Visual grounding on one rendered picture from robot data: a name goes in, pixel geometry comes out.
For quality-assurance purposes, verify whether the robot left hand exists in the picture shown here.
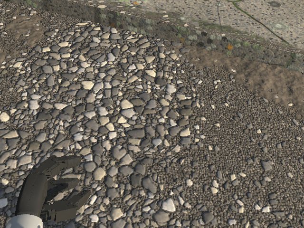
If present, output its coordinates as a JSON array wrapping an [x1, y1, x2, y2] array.
[[14, 155, 91, 223]]

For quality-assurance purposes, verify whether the robot left forearm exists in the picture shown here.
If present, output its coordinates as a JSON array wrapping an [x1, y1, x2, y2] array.
[[6, 214, 43, 228]]

